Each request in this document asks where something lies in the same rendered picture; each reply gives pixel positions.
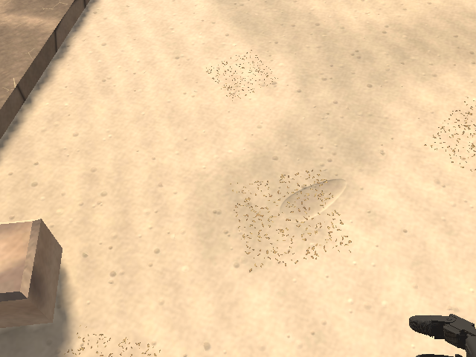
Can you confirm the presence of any robot right hand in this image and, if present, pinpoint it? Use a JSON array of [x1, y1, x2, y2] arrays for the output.
[[409, 314, 476, 357]]

